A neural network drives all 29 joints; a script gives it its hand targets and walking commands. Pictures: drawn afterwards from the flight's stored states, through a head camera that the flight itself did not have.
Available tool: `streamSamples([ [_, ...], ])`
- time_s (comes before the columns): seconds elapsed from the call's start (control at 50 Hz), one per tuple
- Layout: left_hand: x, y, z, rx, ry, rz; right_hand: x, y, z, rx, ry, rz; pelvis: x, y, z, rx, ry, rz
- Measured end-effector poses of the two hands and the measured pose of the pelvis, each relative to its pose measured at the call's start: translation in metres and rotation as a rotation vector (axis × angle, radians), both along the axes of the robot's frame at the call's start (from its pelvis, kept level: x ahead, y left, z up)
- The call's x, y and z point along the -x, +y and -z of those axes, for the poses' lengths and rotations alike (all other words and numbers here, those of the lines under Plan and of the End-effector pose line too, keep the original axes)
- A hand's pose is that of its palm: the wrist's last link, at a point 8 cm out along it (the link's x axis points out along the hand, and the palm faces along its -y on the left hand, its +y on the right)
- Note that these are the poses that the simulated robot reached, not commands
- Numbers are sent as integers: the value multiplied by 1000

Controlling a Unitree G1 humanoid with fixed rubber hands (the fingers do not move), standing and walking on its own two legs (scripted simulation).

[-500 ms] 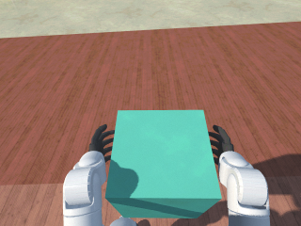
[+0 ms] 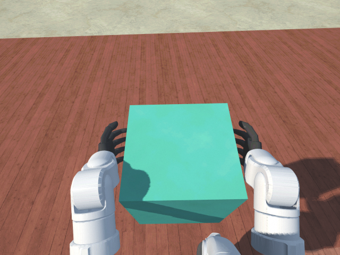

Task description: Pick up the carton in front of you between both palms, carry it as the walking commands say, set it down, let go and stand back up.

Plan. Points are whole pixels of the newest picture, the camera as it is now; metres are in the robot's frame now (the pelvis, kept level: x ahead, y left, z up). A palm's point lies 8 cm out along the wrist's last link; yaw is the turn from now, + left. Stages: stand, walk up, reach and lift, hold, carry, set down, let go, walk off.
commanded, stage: carry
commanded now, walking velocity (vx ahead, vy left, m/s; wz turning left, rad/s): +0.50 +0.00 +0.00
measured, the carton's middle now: (179, 169) +0.30 +0.00 +0.03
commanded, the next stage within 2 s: none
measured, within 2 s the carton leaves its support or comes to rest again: neither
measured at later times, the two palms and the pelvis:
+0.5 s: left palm (134, 57) +0.69 +0.12 +0.08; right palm (221, 56) +0.71 -0.18 +0.07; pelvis +0.33 -0.05 -0.02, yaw +1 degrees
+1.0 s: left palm (146, 19) +1.04 +0.10 +0.05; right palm (212, 19) +1.03 -0.20 +0.06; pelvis +0.67 -0.03 -0.05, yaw +0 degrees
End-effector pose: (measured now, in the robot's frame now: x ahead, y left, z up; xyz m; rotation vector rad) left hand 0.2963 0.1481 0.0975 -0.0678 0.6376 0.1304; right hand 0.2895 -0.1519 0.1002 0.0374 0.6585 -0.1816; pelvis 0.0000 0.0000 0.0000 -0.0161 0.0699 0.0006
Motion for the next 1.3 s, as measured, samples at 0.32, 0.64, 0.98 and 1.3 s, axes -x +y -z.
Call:
streamSamples([
  [0.32, -262, -22, 28, -87, 171, -56, -293, -22, 39, 21, 166, -152, -207, -49, 17, -45, 14, -33],
  [0.64, -512, -17, 29, -20, -17, -15, -520, -17, 31, 26, -18, -47, -445, -30, 56, -7, 11, 12],
  [0.98, -729, -44, 43, -18, 34, 43, -721, -44, 42, 15, 35, 20, -653, -27, 50, 6, 42, -7],
  [1.3, -899, -28, 92, -66, 153, -87, -934, -27, 101, 26, 148, -153, -856, -62, 79, -44, 21, -31],
])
